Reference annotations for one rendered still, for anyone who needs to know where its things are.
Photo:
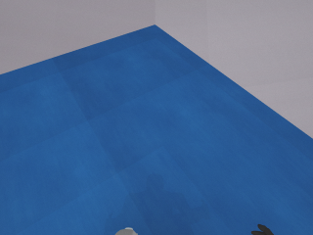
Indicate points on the right robot hand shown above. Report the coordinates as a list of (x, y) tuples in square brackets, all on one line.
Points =
[(264, 230)]

